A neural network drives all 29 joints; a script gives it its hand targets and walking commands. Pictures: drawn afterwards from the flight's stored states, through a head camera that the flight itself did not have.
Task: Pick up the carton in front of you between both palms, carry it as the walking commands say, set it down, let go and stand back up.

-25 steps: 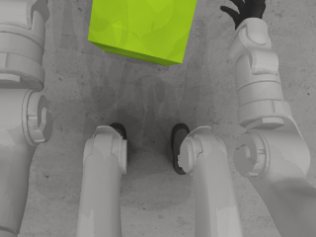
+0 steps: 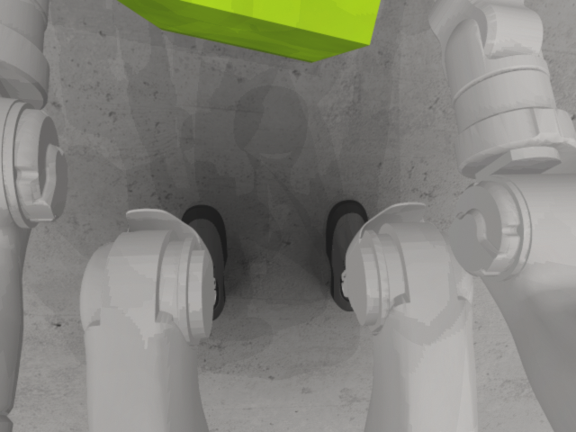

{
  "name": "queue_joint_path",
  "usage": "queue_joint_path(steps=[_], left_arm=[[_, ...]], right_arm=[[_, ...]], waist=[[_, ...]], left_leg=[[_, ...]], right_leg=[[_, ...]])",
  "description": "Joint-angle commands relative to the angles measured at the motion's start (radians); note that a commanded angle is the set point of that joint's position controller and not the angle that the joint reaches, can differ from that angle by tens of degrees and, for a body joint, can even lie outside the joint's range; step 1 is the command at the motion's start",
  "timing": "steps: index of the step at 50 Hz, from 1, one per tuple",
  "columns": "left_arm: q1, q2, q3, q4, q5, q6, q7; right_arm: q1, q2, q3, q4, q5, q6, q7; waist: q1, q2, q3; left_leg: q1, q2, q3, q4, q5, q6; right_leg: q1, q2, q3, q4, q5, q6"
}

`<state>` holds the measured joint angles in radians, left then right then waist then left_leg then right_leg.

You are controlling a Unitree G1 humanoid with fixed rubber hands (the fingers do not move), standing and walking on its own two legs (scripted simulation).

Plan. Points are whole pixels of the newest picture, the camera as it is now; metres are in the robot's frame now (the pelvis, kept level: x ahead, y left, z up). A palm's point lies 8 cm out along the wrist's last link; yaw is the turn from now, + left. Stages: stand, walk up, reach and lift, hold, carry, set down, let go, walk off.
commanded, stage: reach and lift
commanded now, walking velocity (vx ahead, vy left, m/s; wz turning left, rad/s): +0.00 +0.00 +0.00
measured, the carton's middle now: out of the picture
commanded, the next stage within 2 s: none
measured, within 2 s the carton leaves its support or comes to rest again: leaves its support in 0.70 s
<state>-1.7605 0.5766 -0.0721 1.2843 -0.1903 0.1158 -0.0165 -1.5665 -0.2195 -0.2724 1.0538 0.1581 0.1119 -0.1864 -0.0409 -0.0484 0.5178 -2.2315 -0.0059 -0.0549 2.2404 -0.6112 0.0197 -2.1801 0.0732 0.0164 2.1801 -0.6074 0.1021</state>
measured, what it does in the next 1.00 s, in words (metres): stands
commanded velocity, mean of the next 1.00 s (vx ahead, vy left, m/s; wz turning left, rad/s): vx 0.00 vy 0.00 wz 0.00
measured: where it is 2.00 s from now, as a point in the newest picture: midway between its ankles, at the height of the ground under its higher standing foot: (280, 276)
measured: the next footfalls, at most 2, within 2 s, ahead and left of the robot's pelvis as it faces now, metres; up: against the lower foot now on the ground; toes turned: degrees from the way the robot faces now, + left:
none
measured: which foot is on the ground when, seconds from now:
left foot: down 0.00-1.00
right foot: down 0.00-1.00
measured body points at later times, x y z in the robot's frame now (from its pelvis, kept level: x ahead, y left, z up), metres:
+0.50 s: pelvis +0.00 -0.01 +0.00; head +0.38 +0.05 +0.21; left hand +0.60 +0.20 -0.18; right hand +0.57 -0.11 -0.18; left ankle +0.10 +0.11 -0.34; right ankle +0.12 -0.14 -0.34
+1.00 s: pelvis +0.00 -0.02 +0.05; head +0.31 +0.05 +0.36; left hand +0.54 +0.21 -0.04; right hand +0.54 -0.09 -0.05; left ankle +0.10 +0.11 -0.34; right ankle +0.12 -0.15 -0.34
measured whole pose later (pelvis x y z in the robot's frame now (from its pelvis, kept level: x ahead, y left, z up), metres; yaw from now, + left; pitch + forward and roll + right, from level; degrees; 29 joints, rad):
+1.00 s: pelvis +0.00 -0.02 +0.05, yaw +4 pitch +42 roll -4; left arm -1.38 0.24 0.27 0.92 0.13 0.38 0.00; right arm -1.22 0.02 -0.56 0.69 -0.10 0.34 -0.16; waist -0.01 -0.05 0.04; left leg -2.22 -0.07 -0.08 2.03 -0.53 -0.03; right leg -2.17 0.09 0.05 2.01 -0.57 0.09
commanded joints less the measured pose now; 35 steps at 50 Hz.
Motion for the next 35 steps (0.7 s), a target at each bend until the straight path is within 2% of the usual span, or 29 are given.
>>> queue_joint_path(steps=[1, 7, 11, 15, 17, 19, 20, 22, 23, 25, 27, 30, 33, 35], left_arm=[[-0.29, 0.093, 0.004, -0.106, -0.007, -0.025, 0.008], [-0.244, 0.055, 0.021, -0.08, 0.01, -0.022, -0.005], [-0.271, 0.059, 0.033, -0.094, 0.022, -0.025, -0.009], [-0.319, -0.002, 0.005, -0.108, 0.012, -0.017, -0.02], [-0.333, -0.085, 0.0, -0.108, 0.025, -0.008, -0.032], [-0.347, -0.2, -0.001, -0.101, 0.041, 0.007, -0.062], [-0.403, -0.434, -0.056, -0.118, 0.034, 0.017, -0.106], [-0.394, -0.751, -0.057, -0.102, 0.067, 0.051, -0.2], [-0.364, -0.85, -0.043, -0.108, 0.081, 0.066, -0.238], [-0.311, -0.965, -0.016, -0.144, 0.107, 0.085, -0.281], [-0.277, -1.033, 0.006, -0.183, 0.112, 0.096, -0.299], [-0.269, -1.091, -0.01, -0.254, 0.097, 0.105, -0.302], [-0.296, -1.148, -0.063, -0.352, 0.056, 0.109, -0.291], [-0.337, -1.177, -0.103, -0.455, 0.023, 0.11, -0.278]], right_arm=[[-0.224, -0.104, 0.017, -0.113, 0.015, -0.028, -0.003], [-0.171, -0.075, -0.018, -0.075, -0.022, -0.026, -0.003], [-0.215, -0.068, -0.027, -0.096, -0.033, -0.027, -0.006], [-0.279, 0.008, 0.011, -0.115, -0.015, -0.019, -0.003], [-0.301, 0.08, 0.014, -0.112, -0.027, -0.014, 0.006], [-0.305, 0.178, -0.01, -0.091, -0.077, -0.001, 0.028], [-0.382, 0.394, 0.035, -0.122, -0.079, 0.01, 0.071], [-0.469, 0.668, 0.052, -0.138, -0.111, 0.049, 0.172], [-0.485, 0.752, 0.059, -0.148, -0.121, 0.068, 0.215], [-0.48, 0.848, 0.056, -0.163, -0.141, 0.094, 0.267], [-0.462, 0.912, 0.061, -0.167, -0.138, 0.109, 0.29], [-0.46, 0.969, 0.096, -0.194, -0.104, 0.11, 0.298], [-0.481, 1.024, 0.162, -0.239, -0.05, 0.111, 0.294], [-0.507, 1.056, 0.222, -0.293, -0.009, 0.116, 0.286]], waist=[[-0.015, 0.161, -1.41], [-0.032, 0.158, -1.277], [-0.023, 0.145, -1.255], [-0.008, 0.139, -1.243], [-0.007, 0.134, -1.215], [-0.026, 0.135, -1.157], [-0.023, 0.136, -1.135], [-0.006, 0.14, -1.081], [0.003, 0.135, -1.06], [0.014, 0.127, -1.031], [0.027, 0.121, -1.043], [0.031, 0.102, -1.143], [0.031, 0.106, -1.337], [0.034, 0.126, -1.53]], left_leg=[[0.815, 0.005, 0.007, -0.169, 0.548, -0.028], [0.674, 0.003, 0.015, -0.183, 0.445, -0.032], [0.608, 0.003, 0.021, -0.191, 0.387, -0.028], [0.595, -0.003, 0.028, -0.202, 0.334, -0.028], [0.596, -0.012, 0.036, -0.209, 0.3, -0.031], [0.574, -0.023, 0.04, -0.207, 0.272, -0.037], [0.563, -0.035, 0.04, -0.208, 0.273, -0.03], [0.529, -0.058, 0.045, -0.2, 0.261, -0.019], [0.51, -0.064, 0.047, -0.195, 0.261, -0.009], [0.49, -0.071, 0.05, -0.193, 0.276, 0.003], [0.478, -0.073, 0.051, -0.192, 0.318, 0.01], [0.515, -0.072, 0.045, -0.187, 0.396, 0.014], [0.634, -0.075, 0.05, -0.182, 0.504, 0.006], [0.768, -0.08, 0.057, -0.18, 0.609, 0.002]], right_leg=[[0.52, 0.007, -0.146, -0.093, 0.466, -0.025], [0.494, 0.01, -0.128, -0.111, 0.417, -0.031], [0.545, 0.01, -0.112, -0.116, 0.405, -0.037], [0.593, 0.017, -0.11, -0.123, 0.376, -0.037], [0.616, 0.029, -0.113, -0.128, 0.351, -0.037], [0.637, 0.039, -0.114, -0.125, 0.337, -0.041], [0.621, 0.051, -0.114, -0.122, 0.335, -0.046], [0.57, 0.069, -0.117, -0.106, 0.311, -0.06], [0.535, 0.074, -0.121, -0.099, 0.298, -0.063], [0.475, 0.08, -0.13, -0.098, 0.284, -0.066], [0.449, 0.081, -0.132, -0.093, 0.309, -0.073], [0.457, 0.082, -0.138, -0.079, 0.371, -0.075], [0.48, 0.082, -0.151, -0.073, 0.445, -0.075], [0.492, 0.082, -0.161, -0.081, 0.498, -0.074]])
